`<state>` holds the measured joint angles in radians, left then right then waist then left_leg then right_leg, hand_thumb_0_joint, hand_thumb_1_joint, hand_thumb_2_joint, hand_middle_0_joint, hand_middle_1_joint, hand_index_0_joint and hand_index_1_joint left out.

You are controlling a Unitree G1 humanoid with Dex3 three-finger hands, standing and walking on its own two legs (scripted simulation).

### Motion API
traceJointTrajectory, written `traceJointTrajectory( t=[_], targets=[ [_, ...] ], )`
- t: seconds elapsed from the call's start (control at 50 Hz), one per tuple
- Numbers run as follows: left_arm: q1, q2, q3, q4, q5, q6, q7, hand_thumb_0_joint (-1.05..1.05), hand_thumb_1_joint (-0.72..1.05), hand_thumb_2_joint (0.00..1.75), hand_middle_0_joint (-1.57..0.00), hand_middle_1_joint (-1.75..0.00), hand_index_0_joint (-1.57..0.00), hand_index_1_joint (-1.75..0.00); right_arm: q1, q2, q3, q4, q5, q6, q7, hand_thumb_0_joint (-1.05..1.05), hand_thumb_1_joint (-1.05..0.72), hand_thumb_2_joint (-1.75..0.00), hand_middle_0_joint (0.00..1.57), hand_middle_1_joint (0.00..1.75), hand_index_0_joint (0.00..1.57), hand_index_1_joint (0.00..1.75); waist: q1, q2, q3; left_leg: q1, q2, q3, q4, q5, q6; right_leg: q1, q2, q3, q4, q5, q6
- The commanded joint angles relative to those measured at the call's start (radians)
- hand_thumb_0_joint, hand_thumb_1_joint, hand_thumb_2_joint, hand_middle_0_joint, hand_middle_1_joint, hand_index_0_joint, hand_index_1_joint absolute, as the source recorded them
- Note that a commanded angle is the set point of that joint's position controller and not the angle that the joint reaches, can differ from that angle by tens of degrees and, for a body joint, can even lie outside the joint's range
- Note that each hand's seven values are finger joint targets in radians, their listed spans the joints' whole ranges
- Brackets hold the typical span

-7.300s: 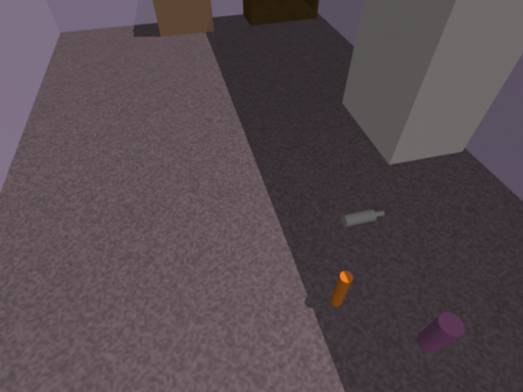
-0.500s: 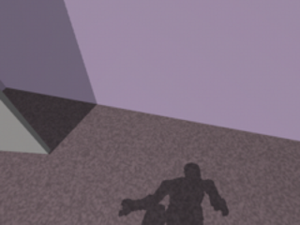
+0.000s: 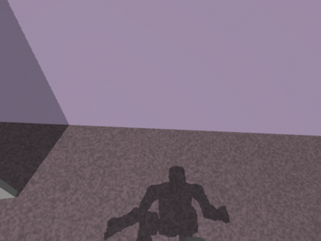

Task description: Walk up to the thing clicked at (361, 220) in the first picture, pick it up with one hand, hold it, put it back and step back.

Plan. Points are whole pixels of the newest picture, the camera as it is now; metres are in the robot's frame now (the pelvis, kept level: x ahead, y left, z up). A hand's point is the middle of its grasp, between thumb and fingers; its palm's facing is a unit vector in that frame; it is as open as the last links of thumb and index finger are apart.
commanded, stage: walk up
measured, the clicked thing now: out of the picture -0.78 -0.83 -0.75
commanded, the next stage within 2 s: stand in 1.56 s
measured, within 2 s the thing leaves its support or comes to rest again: neither
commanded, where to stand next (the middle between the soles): +0.22 -0.01 m, yaw -17 degrees
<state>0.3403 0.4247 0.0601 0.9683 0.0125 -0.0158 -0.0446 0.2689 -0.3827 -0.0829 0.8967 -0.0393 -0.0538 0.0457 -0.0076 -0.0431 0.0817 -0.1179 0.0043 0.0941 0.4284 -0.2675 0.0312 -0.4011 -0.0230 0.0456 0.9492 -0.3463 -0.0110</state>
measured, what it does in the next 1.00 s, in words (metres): walks ahead, turning right: right foot, then left foot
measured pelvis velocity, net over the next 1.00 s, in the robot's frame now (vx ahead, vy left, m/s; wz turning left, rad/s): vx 0.15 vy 0.01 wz -0.33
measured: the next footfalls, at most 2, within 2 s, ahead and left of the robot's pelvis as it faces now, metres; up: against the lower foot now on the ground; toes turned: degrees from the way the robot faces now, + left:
right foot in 0.20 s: +0.20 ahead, -0.12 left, +0.00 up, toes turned -8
left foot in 0.60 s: +0.26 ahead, +0.13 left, +0.00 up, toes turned -18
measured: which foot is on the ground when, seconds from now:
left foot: down 0.00-0.24, up 0.26-0.58, down 0.60-1.00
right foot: up 0.00-0.18, down 0.20-0.60, up 0.62-0.90, down 0.92-1.00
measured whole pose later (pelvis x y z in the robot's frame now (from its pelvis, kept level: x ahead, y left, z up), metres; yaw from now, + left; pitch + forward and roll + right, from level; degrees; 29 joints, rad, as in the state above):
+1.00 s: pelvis +0.15 +0.01 -0.03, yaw -19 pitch -2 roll -1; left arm 0.24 0.40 0.04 0.90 0.03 0.00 -0.01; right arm 0.18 -0.42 -0.05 0.85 -0.01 0.02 0.00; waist 0.01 0.03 0.13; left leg -0.43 0.09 0.01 0.86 -0.47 0.01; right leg -0.29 0.03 0.02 0.75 -0.42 -0.01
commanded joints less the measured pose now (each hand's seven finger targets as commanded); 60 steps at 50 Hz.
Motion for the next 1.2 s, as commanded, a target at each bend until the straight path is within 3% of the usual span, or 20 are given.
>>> traceJointTrajectory(
  t=[0.0,0.12,0.18,0.2,0.22,0.24,0.36,0.46,0.54,0.58,0.62,0.7,0.8,0.88,0.92,0.94,1.02,1.08,1.12,1.18],
  targets=[
    [-0.065,0.144,0.037,-0.127,-0.001,-0.033,-0.003,0.0,0.9,0.9,-0.2,-0.3,-0.2,-0.3,0.037,-0.247,-0.056,-0.098,0.012,-0.027,-0.018,0.0,-0.9,-0.9,0.2,0.3,0.2,0.3,-0.037,0.173,0.038,0.104,0.267,-0.159,-0.187,0.316,0.164,-0.134,-0.05,-0.016,-0.163,0.027,0.011],
    [-0.104,0.129,0.037,-0.168,-0.001,-0.033,-0.005,0.0,0.9,0.9,-0.2,-0.3,-0.2,-0.3,0.034,-0.266,-0.059,-0.155,0.017,0.002,-0.015,0.0,-0.9,-0.9,0.2,0.3,0.2,0.3,-0.04,0.173,0.01,-0.001,0.233,-0.087,-0.099,0.23,0.134,0.067,-0.006,-0.109,-0.318,0.12,-0.028],
    [0.067,0.184,0.066,-0.128,0.002,-0.05,0.015,0.0,0.9,0.9,-0.2,-0.3,-0.2,-0.3,0.011,-0.215,-0.036,-0.186,0.023,0.01,-0.015,0.0,-0.9,-0.9,0.2,0.3,0.2,0.3,0.07,-0.008,-0.075,-0.121,0.188,-0.038,0.205,0.251,0.084,0.392,0.006,-0.063,-0.437,0.155,-0.054],
    [0.143,0.263,0.094,-0.131,0.007,-0.059,0.03,0.0,0.9,0.9,-0.2,-0.3,-0.2,-0.3,0.066,-0.176,-0.017,-0.193,0.028,0.008,-0.015,0.0,-0.9,-0.9,0.2,0.3,0.2,0.3,0.104,-0.196,-0.137,-0.249,0.079,0.031,0.489,0.149,0.037,0.515,-0.109,0.176,-0.561,0.044,-0.115],
    [0.179,0.344,0.111,-0.138,-0.005,-0.06,0.036,0.0,0.9,0.9,-0.2,-0.3,-0.2,-0.3,0.085,-0.192,-0.018,-0.2,0.032,0.017,-0.015,0.0,-0.9,-0.9,0.2,0.3,0.2,0.3,0.117,-0.292,-0.157,-0.452,-0.06,-0.026,0.695,-0.28,0.0,0.563,-0.355,0.646,-0.669,-0.023,-0.265],
    [0.118,0.331,0.106,-0.17,-0.02,-0.059,0.041,0.0,0.9,0.9,-0.2,-0.3,-0.2,-0.3,0.084,-0.252,-0.033,-0.172,0.019,0.031,-0.026,0.0,-0.9,-0.9,0.2,0.3,0.2,0.3,0.095,-0.142,-0.116,-0.449,0.023,-0.138,0.777,-0.348,-0.005,0.456,-0.395,0.679,-0.661,-0.084,-0.311],
    [-0.048,0.199,0.054,-0.229,-0.008,-0.06,0.048,0.0,0.9,0.9,-0.2,-0.3,-0.2,-0.3,0.154,-0.191,-0.016,-0.097,0.016,0.042,-0.014,0.0,-0.9,-0.9,0.2,0.3,0.2,0.3,-0.005,-0.107,-0.005,-0.298,0.082,-0.087,0.555,-0.125,-0.029,0.137,-0.144,0.154,-0.593,0.371,-0.197],
    [-0.077,0.212,0.048,-0.254,0.002,-0.03,0.054,0.0,0.9,0.9,-0.2,-0.3,-0.2,-0.3,0.07,-0.182,-0.024,-0.103,0.03,0.027,-0.043,0.0,-0.9,-0.9,0.2,0.3,0.2,0.3,0.018,-0.153,-0.083,-0.192,0.028,-0.041,0.372,-0.048,-0.046,0.088,-0.153,0.135,-0.453,0.664,-0.202],
    [-0.158,0.201,0.036,-0.281,-0.011,0.009,0.057,0.0,0.9,0.9,-0.2,-0.3,-0.2,-0.3,0.119,-0.199,-0.035,-0.078,0.023,0.017,-0.062,0.0,-0.9,-0.9,0.2,0.3,0.2,0.3,-0.042,-0.09,-0.112,-0.031,0.016,-0.063,0.178,0.121,-0.003,-0.047,-0.11,0.155,-0.269,0.403,-0.132],
    [-0.084,0.112,0.009,-0.267,-0.025,0.026,0.065,0.0,0.9,0.9,-0.2,-0.3,-0.2,-0.3,0.071,-0.314,-0.057,-0.105,0.009,0.006,-0.067,0.0,-0.9,-0.9,0.2,0.3,0.2,0.3,-0.007,0.232,-0.082,-0.058,0.369,-0.525,-0.072,0.259,0.101,-0.134,0.127,0.063,0.013,-0.149,-0.021],
    [-0.068,0.193,0.028,-0.218,-0.014,0.042,0.082,0.0,0.9,0.9,-0.2,-0.3,-0.2,-0.3,0.0,-0.339,-0.065,-0.119,0.025,0.005,-0.065,0.0,-0.9,-0.9,0.2,0.3,0.2,0.3,-0.005,0.194,-0.094,-0.125,0.431,-0.567,-0.05,0.255,0.239,-0.093,0.096,0.13,0.238,-0.278,-0.015],
    [-0.049,0.196,0.048,-0.178,-0.014,0.037,0.057,0.0,0.9,0.9,-0.2,-0.3,-0.2,-0.3,-0.056,-0.299,-0.047,-0.132,0.019,0.006,-0.076,0.0,-0.9,-0.9,0.2,0.3,0.2,0.3,0.014,0.26,-0.062,-0.139,0.294,-0.313,0.018,0.249,0.18,-0.101,0.051,0.095,0.21,-0.168,-0.014],
    [-0.08,0.165,0.042,-0.169,-0.002,0.026,0.039,0.0,0.9,0.9,-0.2,-0.3,-0.2,-0.3,-0.025,-0.31,-0.05,-0.142,0.007,0.015,-0.067,0.0,-0.9,-0.9,0.2,0.3,0.2,0.3,-0.019,0.259,-0.14,-0.054,0.311,-0.277,0.079,0.231,0.2,-0.012,0.03,-0.03,-0.072,-0.211,0.005],
    [0.009,0.16,0.053,-0.107,0.01,0.002,0.049,0.0,0.9,0.9,-0.2,-0.3,-0.2,-0.3,-0.088,-0.269,-0.022,-0.155,0.022,0.039,-0.057,0.0,-0.9,-0.9,0.2,0.3,0.2,0.3,0.046,0.184,-0.148,-0.206,0.239,-0.166,0.258,0.255,0.113,0.238,0.066,-0.08,-0.449,0.027,-0.022],
    [-0.079,0.287,0.072,-0.146,0.019,-0.015,0.056,0.0,0.9,0.9,-0.2,-0.3,-0.2,-0.3,-0.13,-0.159,0.007,-0.174,0.042,0.045,-0.058,0.0,-0.9,-0.9,0.2,0.3,0.2,0.3,0.027,-0.124,-0.079,-0.399,0.051,-0.062,0.433,-0.163,-0.011,0.164,-0.253,0.463,-0.561,0.094,-0.18],
    [-0.121,0.318,0.071,-0.16,0.019,-0.017,0.053,0.0,0.9,0.9,-0.2,-0.3,-0.2,-0.3,-0.159,-0.223,-0.016,-0.152,0.036,0.048,-0.072,0.0,-0.9,-0.9,0.2,0.3,0.2,0.3,0.034,-0.127,-0.053,-0.294,0.062,-0.137,0.541,-0.332,-0.013,0.031,-0.324,0.526,-0.546,0.188,-0.278],
    [-0.182,0.205,0.034,-0.14,0.004,-0.026,0.062,0.0,0.9,0.9,-0.2,-0.3,-0.2,-0.3,-0.083,-0.19,0.007,-0.065,0.054,0.019,-0.066,0.0,-0.9,-0.9,0.2,0.3,0.2,0.3,-0.018,-0.131,-0.073,-0.215,0.058,-0.099,0.28,-0.141,0.0,0.147,-0.161,0.201,-0.388,0.535,-0.158],
    [-0.182,0.157,0.017,-0.145,-0.014,-0.017,0.056,0.0,0.9,0.9,-0.2,-0.3,-0.2,-0.3,-0.056,-0.248,-0.005,-0.033,0.027,-0.002,-0.064,0.0,-0.9,-0.9,0.2,0.3,0.2,0.3,-0.009,-0.004,-0.147,-0.005,0.17,-0.274,0.092,0.306,0.061,0.054,-0.059,0.092,-0.27,0.368,-0.048],
    [-0.126,0.165,0.018,-0.085,-0.012,-0.012,0.061,0.0,0.9,0.9,-0.2,-0.3,-0.2,-0.3,-0.148,-0.275,-0.005,-0.035,0.038,-0.001,-0.053,0.0,-0.9,-0.9,0.2,0.3,0.2,0.3,0.041,0.069,-0.135,-0.144,0.253,-0.363,0.072,0.174,0.13,0.169,-0.018,0.04,-0.298,0.077,-0.032],
    [-0.199,0.189,0.018,-0.069,-0.007,-0.019,0.052,0.0,0.9,0.9,-0.2,-0.3,-0.2,-0.3,-0.179,-0.221,0.022,-0.002,0.037,0.009,-0.051,0.0,-0.9,-0.9,0.2,0.3,0.2,0.3,0.016,0.036,-0.069,-0.158,0.099,-0.176,0.097,0.05,0.019,0.132,-0.086,0.156,-0.47,0.108,-0.077]
  ],
)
